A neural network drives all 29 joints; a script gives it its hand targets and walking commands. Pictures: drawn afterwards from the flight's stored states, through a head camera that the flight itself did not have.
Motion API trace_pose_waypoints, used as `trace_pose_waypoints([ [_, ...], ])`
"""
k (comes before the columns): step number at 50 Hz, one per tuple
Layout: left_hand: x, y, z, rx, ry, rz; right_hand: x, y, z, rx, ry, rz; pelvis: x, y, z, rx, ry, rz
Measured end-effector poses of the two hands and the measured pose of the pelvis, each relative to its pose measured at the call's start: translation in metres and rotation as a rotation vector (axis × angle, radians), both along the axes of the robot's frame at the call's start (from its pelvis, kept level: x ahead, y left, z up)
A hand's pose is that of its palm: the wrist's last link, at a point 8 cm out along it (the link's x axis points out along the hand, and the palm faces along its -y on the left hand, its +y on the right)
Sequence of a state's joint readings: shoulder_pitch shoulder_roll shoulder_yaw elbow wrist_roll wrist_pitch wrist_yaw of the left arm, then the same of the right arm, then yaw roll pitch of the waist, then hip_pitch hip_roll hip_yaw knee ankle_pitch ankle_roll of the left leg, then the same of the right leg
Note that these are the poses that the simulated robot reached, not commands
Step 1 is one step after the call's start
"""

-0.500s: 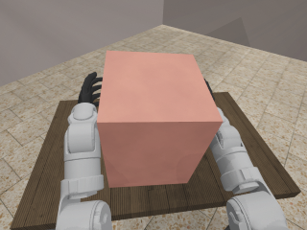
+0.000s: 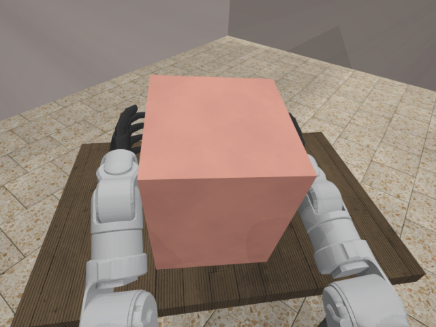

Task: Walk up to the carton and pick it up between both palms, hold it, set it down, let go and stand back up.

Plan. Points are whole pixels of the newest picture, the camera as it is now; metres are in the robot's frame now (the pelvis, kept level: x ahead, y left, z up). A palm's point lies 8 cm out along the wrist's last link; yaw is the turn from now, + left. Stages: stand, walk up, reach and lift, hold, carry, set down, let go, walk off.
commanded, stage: hold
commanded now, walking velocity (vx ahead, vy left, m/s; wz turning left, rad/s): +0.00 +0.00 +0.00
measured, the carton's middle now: (213, 176) +0.32 +0.00 +0.16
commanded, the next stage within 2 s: none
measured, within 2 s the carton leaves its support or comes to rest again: neither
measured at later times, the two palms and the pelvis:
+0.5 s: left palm (121, 152) +0.35 +0.16 +0.19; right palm (290, 153) +0.36 -0.14 +0.18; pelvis +0.00 +0.00 +0.00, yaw +0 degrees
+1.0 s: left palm (124, 152) +0.36 +0.15 +0.19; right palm (293, 153) +0.36 -0.14 +0.18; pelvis +0.00 +0.00 +0.00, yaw +0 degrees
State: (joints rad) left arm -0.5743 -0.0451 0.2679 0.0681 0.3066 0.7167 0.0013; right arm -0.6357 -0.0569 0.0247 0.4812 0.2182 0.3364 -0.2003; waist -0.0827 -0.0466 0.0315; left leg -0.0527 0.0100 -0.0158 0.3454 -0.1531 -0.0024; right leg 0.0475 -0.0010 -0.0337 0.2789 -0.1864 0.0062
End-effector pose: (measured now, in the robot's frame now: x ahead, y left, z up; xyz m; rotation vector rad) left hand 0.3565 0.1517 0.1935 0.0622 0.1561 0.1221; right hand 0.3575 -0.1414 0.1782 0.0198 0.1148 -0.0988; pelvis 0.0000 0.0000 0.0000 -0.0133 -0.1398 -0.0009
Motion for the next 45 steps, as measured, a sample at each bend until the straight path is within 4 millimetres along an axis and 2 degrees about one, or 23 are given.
trace_pose_waypoints([
  [29, -0.0009, 0.0042, -0.0009, -0.009, 0.012, 0.003, -0.0001, 0.0041, -0.0006, -0.002, 0.013, 0.002, -0.0043, -0.0004, 0.0002, 0.001, 0.004, 0.003],
  [45, 0.0004, -0.0014, 0.0020, 0.003, 0.002, 0.001, 0.0001, -0.0013, 0.0005, 0.003, 0.002, -0.002, -0.0015, 0.0004, 0.0001, 0.000, 0.003, -0.003],
])
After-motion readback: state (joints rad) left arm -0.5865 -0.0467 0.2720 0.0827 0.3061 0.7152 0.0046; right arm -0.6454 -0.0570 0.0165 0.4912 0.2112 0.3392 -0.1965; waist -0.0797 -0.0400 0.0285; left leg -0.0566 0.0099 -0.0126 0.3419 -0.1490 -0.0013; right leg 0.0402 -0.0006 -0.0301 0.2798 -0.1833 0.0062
